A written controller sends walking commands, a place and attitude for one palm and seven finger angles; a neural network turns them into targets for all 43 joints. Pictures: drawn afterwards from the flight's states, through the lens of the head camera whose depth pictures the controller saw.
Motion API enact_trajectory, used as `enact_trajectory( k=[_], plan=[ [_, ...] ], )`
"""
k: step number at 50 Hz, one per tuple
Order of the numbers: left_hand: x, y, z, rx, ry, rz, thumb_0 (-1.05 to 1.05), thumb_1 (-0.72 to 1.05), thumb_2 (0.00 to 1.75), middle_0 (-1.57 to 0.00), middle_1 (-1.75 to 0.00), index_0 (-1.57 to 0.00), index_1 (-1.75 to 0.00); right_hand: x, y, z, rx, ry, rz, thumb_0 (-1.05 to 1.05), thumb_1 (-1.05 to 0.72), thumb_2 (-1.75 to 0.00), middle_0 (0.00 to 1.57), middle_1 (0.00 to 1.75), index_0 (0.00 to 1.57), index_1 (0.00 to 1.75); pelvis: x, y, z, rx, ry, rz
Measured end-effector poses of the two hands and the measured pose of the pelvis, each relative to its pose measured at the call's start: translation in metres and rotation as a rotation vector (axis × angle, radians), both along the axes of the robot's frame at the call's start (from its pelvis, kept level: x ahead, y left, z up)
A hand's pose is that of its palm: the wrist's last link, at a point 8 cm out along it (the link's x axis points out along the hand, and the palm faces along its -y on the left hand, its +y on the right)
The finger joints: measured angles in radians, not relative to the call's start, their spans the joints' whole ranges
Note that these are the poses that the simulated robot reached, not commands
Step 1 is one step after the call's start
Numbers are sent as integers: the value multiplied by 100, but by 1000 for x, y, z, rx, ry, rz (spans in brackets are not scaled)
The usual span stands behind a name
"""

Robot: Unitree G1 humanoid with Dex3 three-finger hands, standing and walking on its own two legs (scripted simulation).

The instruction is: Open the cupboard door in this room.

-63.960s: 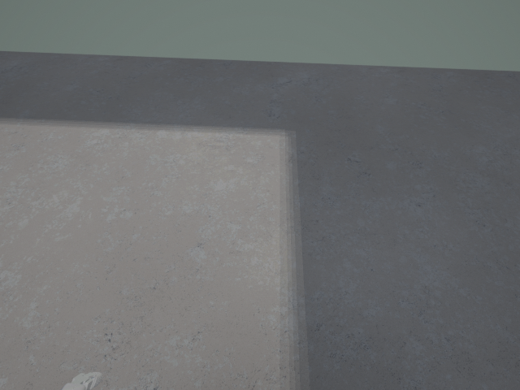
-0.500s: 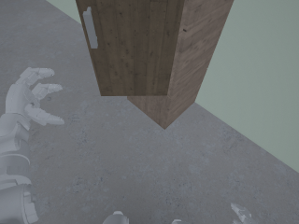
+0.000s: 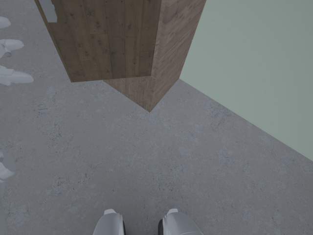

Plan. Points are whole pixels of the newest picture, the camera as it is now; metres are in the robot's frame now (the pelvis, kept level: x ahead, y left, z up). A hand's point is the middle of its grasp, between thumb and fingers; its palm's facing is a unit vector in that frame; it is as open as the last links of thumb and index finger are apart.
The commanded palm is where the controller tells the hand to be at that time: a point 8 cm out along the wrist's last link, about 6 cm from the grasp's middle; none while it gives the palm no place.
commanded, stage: move the hooked fingers beside the handle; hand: left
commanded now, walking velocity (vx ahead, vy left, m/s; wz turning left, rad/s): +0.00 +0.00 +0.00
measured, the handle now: out of the picture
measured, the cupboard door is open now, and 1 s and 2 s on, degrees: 47 47 47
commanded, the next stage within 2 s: none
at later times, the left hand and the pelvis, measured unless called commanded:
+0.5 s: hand (14, 21) +0.61 +0.29 +0.12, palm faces +0.09 -1.00 +0.00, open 14.0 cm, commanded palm +0.63 +0.31 +0.11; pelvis +0.02 +0.02 -0.01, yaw -2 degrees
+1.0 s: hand (20, 12) +0.67 +0.30 +0.10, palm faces +0.09 -1.00 +0.00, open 14.0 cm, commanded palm +0.70 +0.29 +0.10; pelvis +0.03 +0.03 -0.03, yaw -4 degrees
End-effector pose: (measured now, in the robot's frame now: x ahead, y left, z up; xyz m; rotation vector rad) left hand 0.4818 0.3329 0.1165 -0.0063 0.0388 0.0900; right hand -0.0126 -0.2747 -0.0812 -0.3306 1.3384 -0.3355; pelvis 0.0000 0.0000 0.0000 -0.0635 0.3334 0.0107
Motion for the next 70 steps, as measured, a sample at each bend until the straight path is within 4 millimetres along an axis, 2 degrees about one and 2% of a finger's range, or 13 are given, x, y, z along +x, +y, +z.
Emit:
enact_trajectory(
  k=[14,27,38,52,70],
  plan=[
    [63,10,1,2,3,4,-2,-49,30,-30,-120,-30,-120,-30,22,4,2,162,-60,1,-91,-90,21,30,21,30,11,10,-8,-28,95,-9],
    [108,7,4,4,6,-7,-2,-49,30,-30,-120,-30,-120,-53,44,9,10,267,-109,0,-91,-90,21,30,21,30,19,17,-14,-55,157,-7],
    [141,7,-6,7,5,-15,-2,-49,30,-30,-120,-30,-120,-71,65,11,13,333,-161,0,-91,-90,21,30,21,30,23,23,-24,-75,217,-22],
    [164,17,-16,-4,24,-4,-2,-49,30,-30,-120,-30,-120,-84,93,22,53,418,-221,0,-91,-90,21,30,21,30,33,28,-26,-96,261,-17],
    [171,15,-8,-3,25,-3,-2,-49,30,-30,-120,-30,-120,-85,96,33,65,422,-230,0,-91,-90,21,30,21,30,39,28,-22,-105,257,-6]
  ],
)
